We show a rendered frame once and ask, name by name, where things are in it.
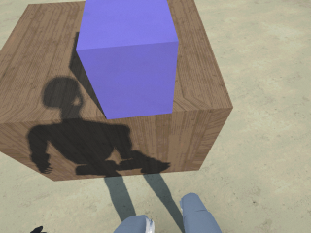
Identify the carton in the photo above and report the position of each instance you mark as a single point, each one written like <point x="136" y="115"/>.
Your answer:
<point x="129" y="50"/>

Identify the robot left thigh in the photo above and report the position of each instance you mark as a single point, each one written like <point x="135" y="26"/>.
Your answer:
<point x="136" y="224"/>

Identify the robot right thigh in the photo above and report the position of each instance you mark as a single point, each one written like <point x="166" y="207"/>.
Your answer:
<point x="196" y="218"/>

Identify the robot thigh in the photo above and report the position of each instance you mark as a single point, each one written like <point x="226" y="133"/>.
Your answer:
<point x="196" y="218"/>
<point x="136" y="224"/>

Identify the pedestal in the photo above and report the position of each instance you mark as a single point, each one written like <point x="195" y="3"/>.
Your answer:
<point x="52" y="122"/>

